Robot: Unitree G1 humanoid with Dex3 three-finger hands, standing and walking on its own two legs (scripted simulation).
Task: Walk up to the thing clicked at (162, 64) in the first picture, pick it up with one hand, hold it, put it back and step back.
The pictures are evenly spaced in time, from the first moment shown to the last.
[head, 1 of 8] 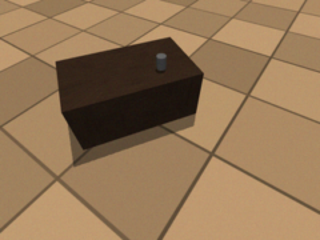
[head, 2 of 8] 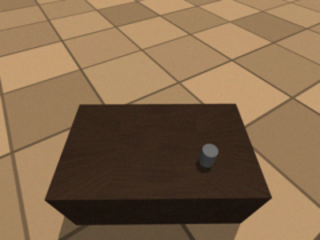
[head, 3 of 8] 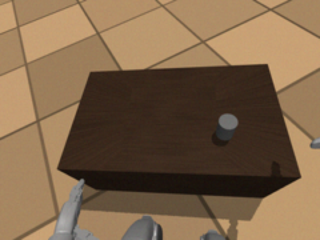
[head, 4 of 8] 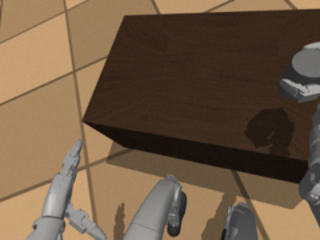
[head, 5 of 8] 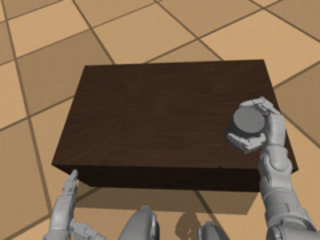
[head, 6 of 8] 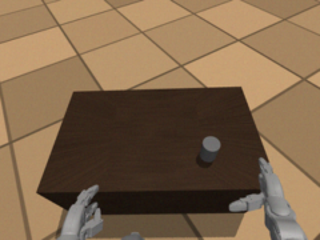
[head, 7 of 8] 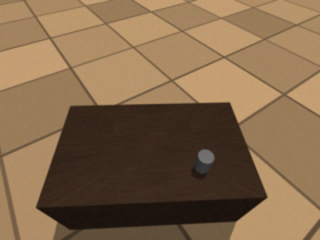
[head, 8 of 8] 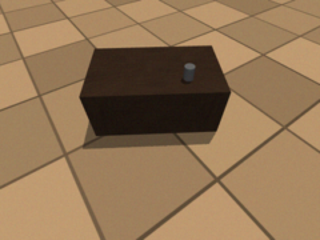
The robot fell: no
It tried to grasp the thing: yes
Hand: right
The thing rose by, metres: 0.30
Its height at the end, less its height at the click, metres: +0.00
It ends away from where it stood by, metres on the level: 0.03
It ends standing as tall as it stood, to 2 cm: yes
